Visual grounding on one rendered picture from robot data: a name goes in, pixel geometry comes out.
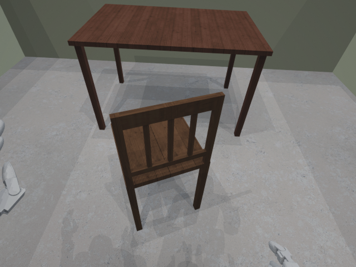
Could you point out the table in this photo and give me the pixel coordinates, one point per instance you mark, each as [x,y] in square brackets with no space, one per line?
[171,29]

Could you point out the right robot hand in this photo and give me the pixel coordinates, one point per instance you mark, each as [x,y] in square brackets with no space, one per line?
[283,256]

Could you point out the left robot hand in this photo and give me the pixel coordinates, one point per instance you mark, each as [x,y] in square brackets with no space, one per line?
[12,193]

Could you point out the chair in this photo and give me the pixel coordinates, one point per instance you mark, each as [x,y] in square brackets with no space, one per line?
[155,143]

